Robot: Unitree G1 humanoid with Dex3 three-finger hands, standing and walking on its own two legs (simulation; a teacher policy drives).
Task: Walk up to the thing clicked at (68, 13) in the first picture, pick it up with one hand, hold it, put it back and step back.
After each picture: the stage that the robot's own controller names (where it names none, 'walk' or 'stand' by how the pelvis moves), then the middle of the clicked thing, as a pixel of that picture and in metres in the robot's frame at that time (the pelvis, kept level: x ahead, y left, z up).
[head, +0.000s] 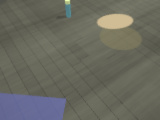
stand; (68, 8) +2.08 +0.20 -0.65
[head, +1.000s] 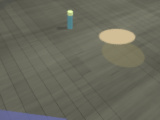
walk; (70, 20) +1.94 +0.14 -0.63
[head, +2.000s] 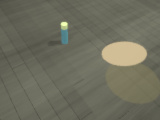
walk; (64, 33) +1.36 +0.18 -0.63
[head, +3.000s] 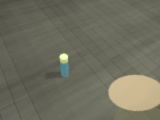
walk; (64, 66) +0.93 +0.16 -0.63
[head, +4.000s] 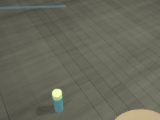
walk; (58, 101) +0.62 +0.19 -0.63
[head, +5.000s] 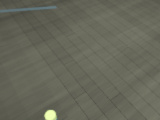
stand; out of the picture +0.44 +0.21 -0.63
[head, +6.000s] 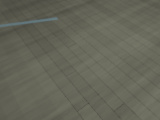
stand; out of the picture +0.39 +0.22 -0.66
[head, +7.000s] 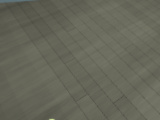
walk; out of the picture +0.33 +0.18 -0.65
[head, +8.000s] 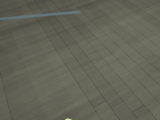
stand; out of the picture +0.39 +0.16 -0.64
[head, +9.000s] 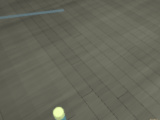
stand; (60, 119) +0.48 +0.20 -0.64
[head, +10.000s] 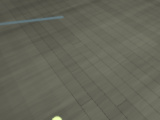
stand; out of the picture +0.45 +0.20 -0.66
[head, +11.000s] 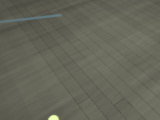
stand; out of the picture +0.45 +0.22 -0.66
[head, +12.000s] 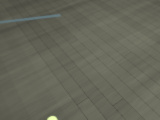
stand; out of the picture +0.44 +0.23 -0.66
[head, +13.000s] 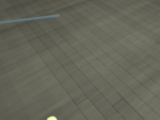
stand; out of the picture +0.44 +0.23 -0.66
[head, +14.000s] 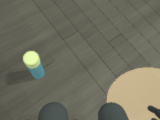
go down; (35, 66) +0.50 +0.24 -0.39
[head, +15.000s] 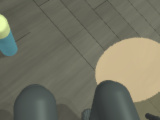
go down; (3, 38) +0.52 +0.29 -0.26
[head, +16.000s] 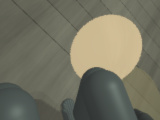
close in; out of the picture +0.49 +0.32 -0.19
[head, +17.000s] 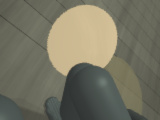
close; out of the picture +0.48 +0.35 -0.17
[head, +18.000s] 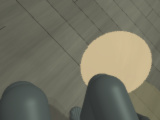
lift; out of the picture +0.42 +0.31 -0.08
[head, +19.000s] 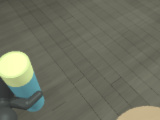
lift; (26, 87) +0.32 +0.19 +0.05
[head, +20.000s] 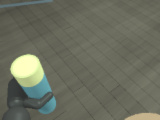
hold; (38, 89) +0.33 +0.16 +0.03
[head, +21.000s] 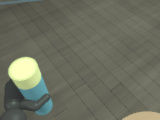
hold; (35, 90) +0.33 +0.17 +0.02
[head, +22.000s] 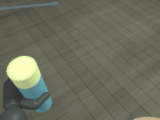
crouch; (34, 89) +0.32 +0.17 +0.04
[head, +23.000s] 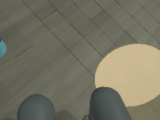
crouch; out of the picture +0.48 +0.27 -0.04
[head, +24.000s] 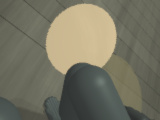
lower; out of the picture +0.46 +0.33 -0.17
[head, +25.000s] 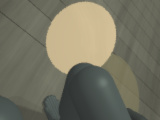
lower; out of the picture +0.46 +0.36 -0.17
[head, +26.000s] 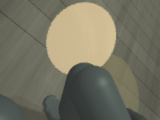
lower; out of the picture +0.46 +0.36 -0.17
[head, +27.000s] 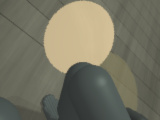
lower; out of the picture +0.47 +0.35 -0.18
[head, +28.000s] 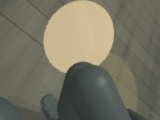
loosen; out of the picture +0.47 +0.36 -0.17
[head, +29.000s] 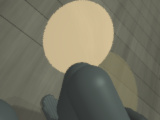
withdraw; out of the picture +0.47 +0.35 -0.18
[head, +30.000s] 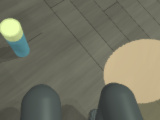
walk; (17, 41) +0.51 +0.28 -0.27
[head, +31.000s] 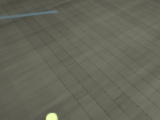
stand; out of the picture +0.45 +0.20 -0.59
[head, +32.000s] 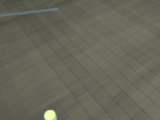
stand; out of the picture +0.46 +0.22 -0.60
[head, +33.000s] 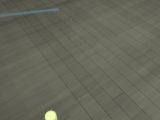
stand; out of the picture +0.46 +0.22 -0.60
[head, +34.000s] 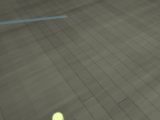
stand; out of the picture +0.48 +0.21 -0.66
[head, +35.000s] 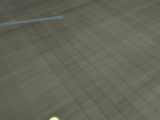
stand; out of the picture +0.45 +0.23 -0.66
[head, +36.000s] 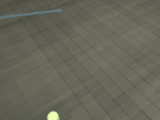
walk; out of the picture +0.45 +0.23 -0.66
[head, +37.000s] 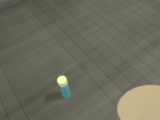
walk; (64, 87) +0.65 +0.21 -0.64
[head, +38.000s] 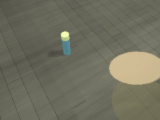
walk; (66, 44) +1.06 +0.16 -0.62
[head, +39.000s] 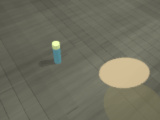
stand; (56, 52) +1.09 +0.21 -0.64
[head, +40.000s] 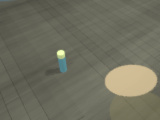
stand; (62, 61) +1.05 +0.22 -0.66
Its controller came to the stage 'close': yes
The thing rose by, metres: 0.69
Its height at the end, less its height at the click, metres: +0.00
